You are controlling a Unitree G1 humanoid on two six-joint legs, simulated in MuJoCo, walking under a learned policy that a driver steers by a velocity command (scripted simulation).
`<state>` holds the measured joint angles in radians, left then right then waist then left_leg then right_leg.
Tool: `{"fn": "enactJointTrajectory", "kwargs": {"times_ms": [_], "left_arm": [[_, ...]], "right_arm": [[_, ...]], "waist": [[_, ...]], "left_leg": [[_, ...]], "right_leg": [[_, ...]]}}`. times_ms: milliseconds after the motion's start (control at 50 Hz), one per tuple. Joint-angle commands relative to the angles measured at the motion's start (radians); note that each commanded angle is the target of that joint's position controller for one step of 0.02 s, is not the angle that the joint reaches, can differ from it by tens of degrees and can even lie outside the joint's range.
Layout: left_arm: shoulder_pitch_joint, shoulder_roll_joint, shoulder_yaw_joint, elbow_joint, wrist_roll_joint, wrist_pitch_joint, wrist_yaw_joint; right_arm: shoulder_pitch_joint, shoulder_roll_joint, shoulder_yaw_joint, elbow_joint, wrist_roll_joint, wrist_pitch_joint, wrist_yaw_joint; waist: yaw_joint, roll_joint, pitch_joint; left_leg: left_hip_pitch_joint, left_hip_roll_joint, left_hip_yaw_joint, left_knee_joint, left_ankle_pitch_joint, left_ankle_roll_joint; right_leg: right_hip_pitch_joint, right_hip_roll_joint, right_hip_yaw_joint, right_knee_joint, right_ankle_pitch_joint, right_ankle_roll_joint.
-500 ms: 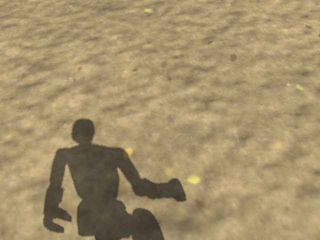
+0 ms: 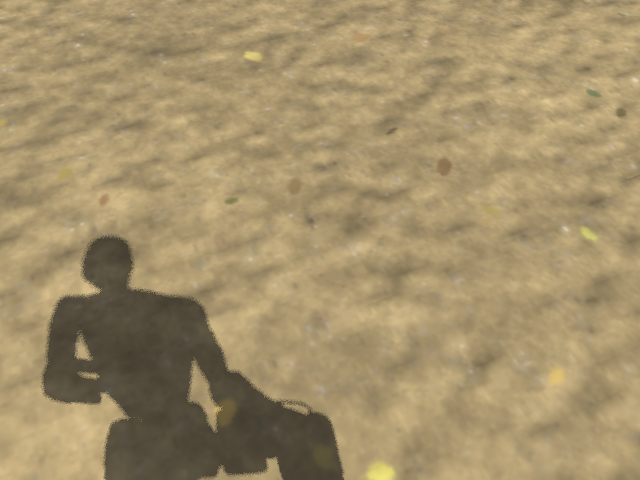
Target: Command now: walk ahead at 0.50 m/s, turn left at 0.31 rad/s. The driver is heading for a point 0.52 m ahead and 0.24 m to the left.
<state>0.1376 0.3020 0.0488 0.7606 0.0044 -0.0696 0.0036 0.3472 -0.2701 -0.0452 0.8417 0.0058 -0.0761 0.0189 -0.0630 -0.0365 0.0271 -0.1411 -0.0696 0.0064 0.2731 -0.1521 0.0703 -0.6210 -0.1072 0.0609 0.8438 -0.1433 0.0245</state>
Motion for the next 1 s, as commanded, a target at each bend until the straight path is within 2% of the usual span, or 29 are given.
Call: {"fn": "enactJointTrajectory", "kwargs": {"times_ms": [20,80,120,160,180,200,220,240,260,280,320,340,400,440,500,580,620,640,660,680,700,720,740,760,780,820,840,920,1000], "left_arm": [[-0.067,0.035,0.003,-0.066,-0.001,-0.018,-0.007],[-0.159,0.042,0.002,-0.088,-0.012,-0.031,-0.02],[-0.186,0.065,0.008,-0.099,-0.017,-0.039,-0.027],[-0.159,0.094,0.019,-0.093,-0.019,-0.047,-0.029],[-0.11,0.107,0.026,-0.078,-0.019,-0.05,-0.027],[-0.011,0.136,0.043,-0.049,-0.015,-0.053,-0.021],[0.138,0.188,0.06,-0.029,0.002,-0.057,-0.012],[0.231,0.277,0.084,-0.006,0.008,-0.041,-0.01],[0.235,0.206,0.067,-0.002,-0.001,-0.036,-0.016],[0.178,0.134,0.047,-0.014,-0.005,-0.036,-0.016],[0.064,0.068,0.026,-0.017,0.002,-0.033,-0.017],[0.028,0.054,0.022,-0.015,0.012,-0.034,-0.015],[-0.005,0.083,0.035,0.006,0.012,-0.041,-0.01],[-0.015,0.115,0.046,0.017,0.007,-0.033,0.001],[-0.026,0.135,0.051,0.022,-0.001,-0.012,0.016],[-0.004,0.169,0.061,0.042,-0.027,0.01,0.017],[-0.012,0.189,0.069,0.042,-0.043,0.022,0.018],[-0.021,0.189,0.07,0.039,-0.05,0.027,0.02],[-0.004,0.165,0.064,0.042,-0.046,0.032,0.019],[0.055,0.131,0.051,0.034,-0.01,0.031,0.014],[0.126,0.055,0.021,0.002,0.039,0.028,0.003],[0.08,0.126,0.033,0.016,0.012,0.029,-0.006],[0.017,0.148,0.04,-0.003,-0.019,0.035,-0.007],[-0.001,0.134,0.039,-0.001,-0.013,0.042,0.003],[-0.015,0.137,0.041,0.002,-0.001,0.051,0.015],[0.007,0.13,0.042,0.004,0.003,0.063,0.02],[0.02,0.115,0.039,0.007,0.001,0.065,0.021],[-0.007,0.089,0.028,-0.003,0.001,0.068,0.025],[-0.033,0.098,0.031,-0.02,-0.006,0.062,0.014]], "right_arm": [[-0.038,-0.182,-0.046,-0.064,0.01,-0.01,-0.02],[0.023,-0.192,-0.051,-0.042,0.018,0.002,-0.027],[0.038,-0.192,-0.054,-0.037,0.023,0.01,-0.032],[0.032,-0.2,-0.06,-0.038,0.02,0.019,-0.037],[0.025,-0.194,-0.06,-0.041,0.018,0.024,-0.038],[0.026,-0.166,-0.051,-0.046,0.014,0.026,-0.038],[0.018,-0.105,-0.028,-0.069,0.001,0.025,-0.034],[0.124,-0.02,-0.003,-0.106,0.011,0.011,-0.033],[0.125,-0.093,-0.017,-0.103,0.032,0.004,-0.035],[0.051,-0.167,-0.04,-0.109,0.041,0.007,-0.035],[-0.021,-0.157,-0.048,-0.121,0.025,0.021,-0.039],[-0.02,-0.143,-0.053,-0.126,0.021,0.032,-0.037],[-0.017,-0.092,-0.049,-0.153,0.015,0.063,-0.034],[-0.054,-0.071,-0.041,-0.184,0.011,0.072,-0.029],[-0.117,-0.063,-0.035,-0.216,0.008,0.075,-0.007],[-0.189,-0.095,-0.049,-0.269,0.003,0.087,0.021],[-0.182,-0.121,-0.062,-0.285,0.0,0.095,0.027],[-0.14,-0.137,-0.072,-0.279,-0.001,0.095,0.026],[-0.05,-0.173,-0.092,-0.254,-0.003,0.093,0.017],[0.018,-0.273,-0.12,-0.255,-0.004,0.093,-0.008],[-0.035,-0.352,-0.118,-0.295,-0.022,0.089,-0.02],[-0.032,-0.268,-0.099,-0.313,-0.02,0.08,-0.007],[-0.092,-0.234,-0.087,-0.317,-0.013,0.07,-0.002],[-0.135,-0.206,-0.081,-0.309,0.005,0.069,-0.005],[-0.171,-0.189,-0.074,-0.313,0.01,0.076,-0.013],[-0.209,-0.197,-0.074,-0.329,-0.013,0.084,-0.024],[-0.208,-0.2,-0.077,-0.331,-0.017,0.085,-0.029],[-0.195,-0.214,-0.086,-0.327,-0.006,0.092,-0.048],[-0.196,-0.209,-0.085,-0.327,-0.007,0.106,-0.047]], "waist": [[0.021,0.094,0.011],[-0.009,0.101,0.018],[-0.004,0.112,0.018],[0.022,0.133,0.007],[0.052,0.141,-0.009],[0.099,0.131,-0.065],[0.165,0.054,-0.197],[0.136,-0.22,-0.334],[0.145,-0.241,-0.32],[0.151,-0.142,-0.188],[0.108,-0.068,-0.054],[0.079,-0.087,-0.026],[0.043,-0.078,-0.023],[0.045,-0.07,-0.028],[0.066,-0.057,-0.049],[0.08,-0.047,-0.05],[0.062,-0.052,-0.055],[0.034,-0.043,-0.073],[-0.006,0.003,-0.122],[-0.018,0.183,-0.194],[0.073,0.369,-0.291],[-0.002,0.217,-0.408],[0.012,0.155,-0.298],[0.037,0.089,-0.211],[0.053,0.084,-0.162],[0.088,0.129,-0.145],[0.091,0.138,-0.155],[0.072,0.153,-0.171],[0.054,0.191,-0.147]], "left_leg": [[-0.052,0.227,-0.185,-0.134,0.121,0.149],[-0.04,0.239,-0.208,-0.099,0.083,0.14],[0.0,0.26,-0.253,-0.055,0.047,0.126],[0.026,0.278,-0.296,-0.002,0.041,0.108],[0.021,0.268,-0.301,0.046,0.062,0.095],[-0.008,0.221,-0.28,0.151,0.109,0.069],[-0.122,0.149,-0.226,0.409,0.019,0.035],[-0.469,0.006,-0.086,0.747,-0.342,-0.034],[-0.612,0.052,-0.144,0.924,-0.443,-0.042],[-0.654,0.095,-0.158,0.976,-0.358,-0.039],[-0.598,0.151,-0.129,0.928,-0.225,-0.056],[-0.545,0.171,-0.128,0.897,-0.196,-0.066],[-0.479,0.17,-0.081,0.818,-0.162,-0.101],[-0.469,0.172,-0.058,0.7,-0.079,-0.111],[-0.384,0.158,-0.016,0.52,0.088,-0.098],[-0.348,0.139,0.005,0.388,0.076,-0.059],[-0.314,0.115,0.028,0.341,-0.001,-0.026],[-0.246,0.086,0.048,0.281,0.013,-0.003],[-0.105,0.044,0.061,0.2,0.114,0.03],[0.121,0.187,-0.151,0.177,0.563,0.102],[0.344,0.442,-0.56,0.203,0.83,0.331],[0.317,0.443,-0.599,0.134,0.611,0.357],[0.225,0.398,-0.497,0.111,0.484,0.301],[0.129,0.337,-0.422,0.092,0.349,0.234],[0.039,0.303,-0.385,0.071,0.264,0.198],[-0.091,0.251,-0.343,0.043,0.243,0.181],[-0.103,0.241,-0.334,0.043,0.253,0.183],[-0.123,0.219,-0.359,0.048,0.118,0.174],[-0.141,0.206,-0.437,0.047,-0.038,0.15]], "right_leg": [[0.048,0.028,-0.005,-0.192,0.172,0.023],[0.103,0.06,-0.006,-0.288,0.226,0.028],[0.127,0.065,0.016,-0.344,0.2,0.015],[0.189,0.069,0.018,-0.371,0.132,-0.004],[0.262,0.073,0.005,-0.395,0.101,-0.02],[0.411,0.07,-0.006,-0.42,0.076,-0.048],[0.653,-0.063,0.112,-0.396,0.035,-0.106],[0.987,-0.291,0.496,-0.46,-0.143,-0.239],[0.967,-0.32,0.673,-0.544,-0.348,-0.269],[0.853,-0.28,0.534,-0.565,-0.363,-0.226],[0.642,-0.198,0.293,-0.597,-0.075,-0.189],[0.566,-0.173,0.199,-0.606,0.1,-0.181],[0.484,-0.154,0.02,-0.61,0.498,-0.205],[0.482,-0.154,-0.052,-0.62,0.558,-0.216],[0.484,-0.135,-0.152,-0.615,0.543,-0.205],[0.563,-0.167,-0.18,-0.542,0.508,-0.182],[0.589,-0.18,-0.184,-0.45,0.554,-0.163],[0.584,-0.163,-0.202,-0.357,0.591,-0.141],[0.545,-0.11,-0.233,-0.194,0.56,-0.104],[0.354,-0.032,-0.258,0.073,0.235,-0.028],[0.025,0.146,-0.184,0.407,-0.579,0.047],[0.003,0.131,0.017,0.491,-0.552,0.035],[-0.036,0.098,0.021,0.479,-0.471,0.019],[-0.041,0.067,0.018,0.407,-0.399,0.016],[-0.018,0.052,0.02,0.334,-0.345,0.02],[0.09,0.077,0.004,0.251,-0.275,0.03],[0.113,0.088,0.001,0.201,-0.264,0.038],[0.162,0.109,0.02,0.031,-0.205,0.059],[0.213,0.13,0.031,-0.094,-0.192,0.048]]}}
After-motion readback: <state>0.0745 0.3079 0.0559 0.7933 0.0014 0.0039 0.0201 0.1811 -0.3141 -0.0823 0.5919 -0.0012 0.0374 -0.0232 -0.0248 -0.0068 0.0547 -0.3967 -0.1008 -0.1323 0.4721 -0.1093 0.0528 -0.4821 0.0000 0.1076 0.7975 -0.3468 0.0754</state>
